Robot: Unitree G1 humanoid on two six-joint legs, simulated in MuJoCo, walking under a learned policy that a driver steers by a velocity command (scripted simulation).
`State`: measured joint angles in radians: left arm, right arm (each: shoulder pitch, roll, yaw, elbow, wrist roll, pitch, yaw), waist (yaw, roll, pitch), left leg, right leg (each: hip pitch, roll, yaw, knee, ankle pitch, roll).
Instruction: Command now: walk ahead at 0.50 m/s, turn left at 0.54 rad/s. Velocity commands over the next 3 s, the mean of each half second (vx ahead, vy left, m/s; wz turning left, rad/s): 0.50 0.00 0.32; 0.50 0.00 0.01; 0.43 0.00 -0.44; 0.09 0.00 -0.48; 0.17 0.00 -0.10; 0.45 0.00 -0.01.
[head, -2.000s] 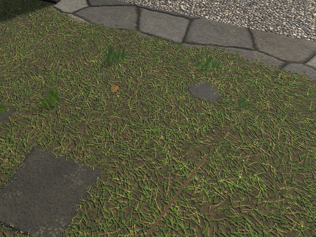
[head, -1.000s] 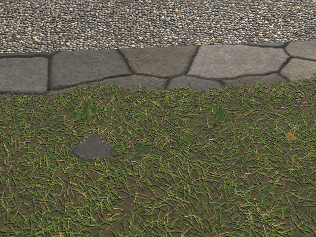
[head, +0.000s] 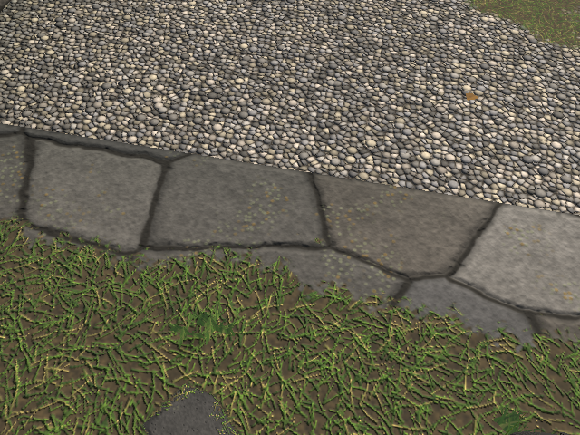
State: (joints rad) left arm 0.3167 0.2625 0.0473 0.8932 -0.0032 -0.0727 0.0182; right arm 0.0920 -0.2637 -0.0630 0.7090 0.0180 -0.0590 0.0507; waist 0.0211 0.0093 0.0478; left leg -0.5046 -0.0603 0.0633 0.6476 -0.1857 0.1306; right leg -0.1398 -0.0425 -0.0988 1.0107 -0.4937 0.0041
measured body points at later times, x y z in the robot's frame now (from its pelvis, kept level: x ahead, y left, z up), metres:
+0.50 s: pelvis +0.29 -0.03 +0.01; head +0.32 -0.03 +0.46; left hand +0.46 +0.24 -0.07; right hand +0.36 -0.30 -0.12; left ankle +0.11 +0.06 -0.68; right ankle +0.41 -0.11 -0.72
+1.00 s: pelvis +0.55 +0.04 +0.01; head +0.59 +0.05 +0.46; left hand +0.49 +0.32 -0.12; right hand +0.82 -0.14 -0.06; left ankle +0.65 +0.17 -0.72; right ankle +0.41 -0.11 -0.71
